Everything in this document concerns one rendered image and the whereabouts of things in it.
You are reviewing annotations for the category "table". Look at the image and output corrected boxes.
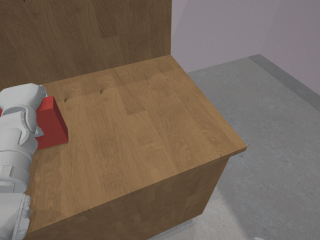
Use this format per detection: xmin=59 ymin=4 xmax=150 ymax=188
xmin=0 ymin=0 xmax=248 ymax=240

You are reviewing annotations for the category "robot left upper arm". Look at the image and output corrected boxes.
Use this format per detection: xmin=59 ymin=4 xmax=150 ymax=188
xmin=0 ymin=192 xmax=31 ymax=240

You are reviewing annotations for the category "left robot hand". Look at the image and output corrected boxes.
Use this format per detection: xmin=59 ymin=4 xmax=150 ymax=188
xmin=0 ymin=83 xmax=48 ymax=137

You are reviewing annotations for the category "left robot forearm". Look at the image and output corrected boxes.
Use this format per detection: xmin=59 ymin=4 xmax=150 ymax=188
xmin=0 ymin=104 xmax=38 ymax=193

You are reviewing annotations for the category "sponge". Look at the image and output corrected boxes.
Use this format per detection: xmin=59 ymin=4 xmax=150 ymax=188
xmin=0 ymin=96 xmax=69 ymax=150

